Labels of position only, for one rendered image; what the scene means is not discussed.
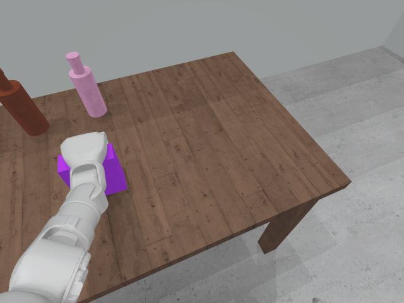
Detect left robot hand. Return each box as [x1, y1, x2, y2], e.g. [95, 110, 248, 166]
[61, 132, 109, 168]

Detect sponge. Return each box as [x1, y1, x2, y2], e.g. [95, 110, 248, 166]
[57, 143, 127, 195]

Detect table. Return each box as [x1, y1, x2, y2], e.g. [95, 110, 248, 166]
[0, 51, 351, 303]

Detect robot left forearm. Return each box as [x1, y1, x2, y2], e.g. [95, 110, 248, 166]
[9, 160, 109, 291]

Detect robot left upper arm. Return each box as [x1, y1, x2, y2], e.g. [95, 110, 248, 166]
[0, 238, 91, 303]

